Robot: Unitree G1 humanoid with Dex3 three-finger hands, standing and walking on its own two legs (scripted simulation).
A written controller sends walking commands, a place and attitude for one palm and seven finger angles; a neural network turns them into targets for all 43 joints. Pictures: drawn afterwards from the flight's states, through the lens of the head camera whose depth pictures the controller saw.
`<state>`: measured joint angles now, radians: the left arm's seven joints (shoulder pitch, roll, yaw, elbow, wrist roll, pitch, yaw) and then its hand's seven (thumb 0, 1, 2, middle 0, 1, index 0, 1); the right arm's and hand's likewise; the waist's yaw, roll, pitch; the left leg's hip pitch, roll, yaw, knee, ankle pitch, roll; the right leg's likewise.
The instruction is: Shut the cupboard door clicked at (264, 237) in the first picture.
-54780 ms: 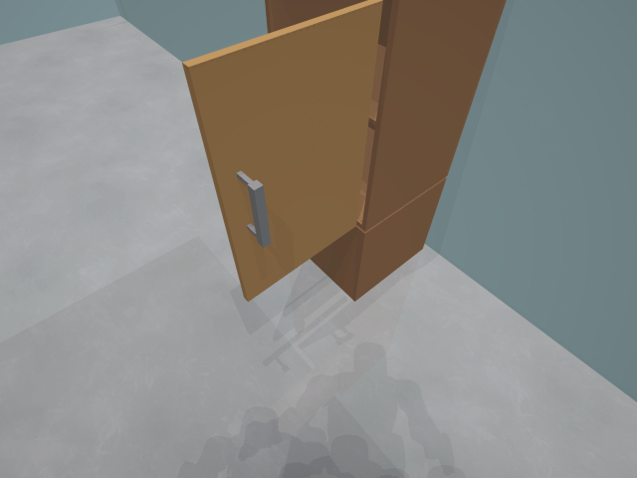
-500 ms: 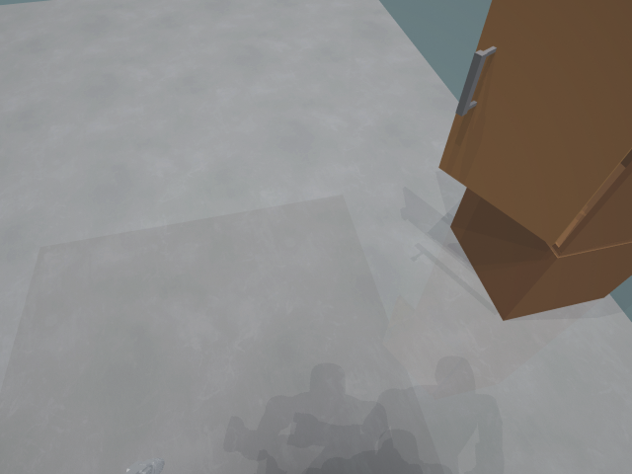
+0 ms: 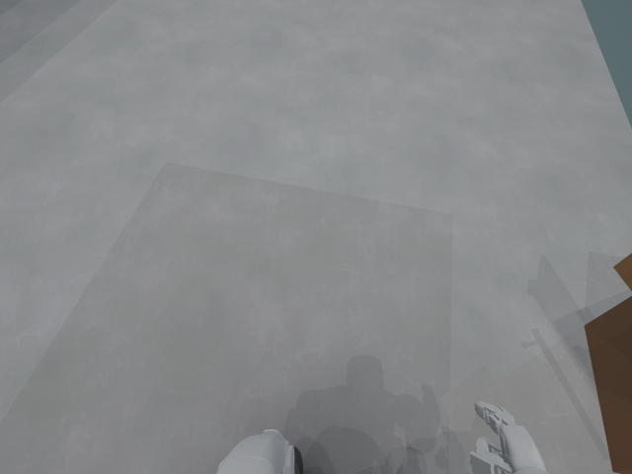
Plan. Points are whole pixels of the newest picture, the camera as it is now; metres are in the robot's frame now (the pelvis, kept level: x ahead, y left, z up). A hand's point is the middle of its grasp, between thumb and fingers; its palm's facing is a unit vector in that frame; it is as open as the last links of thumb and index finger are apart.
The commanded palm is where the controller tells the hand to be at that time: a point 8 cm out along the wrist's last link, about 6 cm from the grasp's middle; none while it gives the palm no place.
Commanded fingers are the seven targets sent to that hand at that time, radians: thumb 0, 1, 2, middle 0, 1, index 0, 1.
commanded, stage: walk to a spot facing it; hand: left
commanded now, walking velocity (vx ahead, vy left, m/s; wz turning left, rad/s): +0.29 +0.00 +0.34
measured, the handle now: out of the picture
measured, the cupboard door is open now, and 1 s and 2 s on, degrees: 25 25 25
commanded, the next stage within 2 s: turn to face it in 0.10 s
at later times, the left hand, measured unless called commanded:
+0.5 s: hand (246, 360) +0.28 +0.14 -0.14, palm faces -0.03 -0.98 -0.20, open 7.3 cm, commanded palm none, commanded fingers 0.00 0.90 0.90 -0.20 -0.30 -0.20 -0.30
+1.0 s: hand (229, 299) +0.37 +0.19 -0.13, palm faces -0.24 -0.95 -0.22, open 7.4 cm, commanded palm none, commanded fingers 0.00 0.90 0.90 -0.20 -0.30 -0.20 -0.30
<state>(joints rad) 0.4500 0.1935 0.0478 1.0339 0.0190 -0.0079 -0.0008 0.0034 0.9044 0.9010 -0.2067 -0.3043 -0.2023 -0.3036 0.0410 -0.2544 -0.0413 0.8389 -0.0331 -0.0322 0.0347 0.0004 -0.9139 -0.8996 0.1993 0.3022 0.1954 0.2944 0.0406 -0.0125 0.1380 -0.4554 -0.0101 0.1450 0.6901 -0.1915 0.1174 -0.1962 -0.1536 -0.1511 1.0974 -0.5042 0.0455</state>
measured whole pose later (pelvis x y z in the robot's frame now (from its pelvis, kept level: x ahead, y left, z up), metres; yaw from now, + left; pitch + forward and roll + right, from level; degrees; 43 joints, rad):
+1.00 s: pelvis +0.23 +0.00 +0.03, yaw -18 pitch +0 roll -2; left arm 0.18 0.25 0.10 0.90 0.02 0.08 -0.03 0.00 0.91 0.90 -0.20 -0.30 -0.20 -0.30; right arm 0.19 -0.19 -0.03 0.89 -0.03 0.01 -0.03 0.00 -0.91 -0.90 0.21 0.30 0.20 0.30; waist 0.02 0.00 0.08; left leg -0.20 0.11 0.14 0.48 -0.28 -0.01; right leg -0.45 -0.01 -0.04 0.94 -0.42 0.05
